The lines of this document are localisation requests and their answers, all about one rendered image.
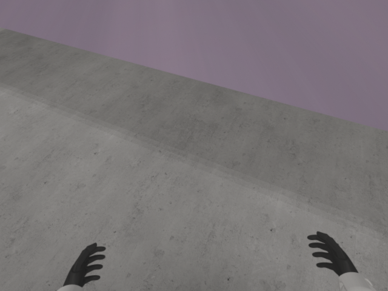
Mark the robot left hand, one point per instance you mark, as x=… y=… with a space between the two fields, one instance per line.
x=80 y=268

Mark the robot right hand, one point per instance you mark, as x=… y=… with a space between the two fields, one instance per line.
x=341 y=263

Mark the right robot forearm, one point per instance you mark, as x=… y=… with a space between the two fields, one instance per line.
x=352 y=281

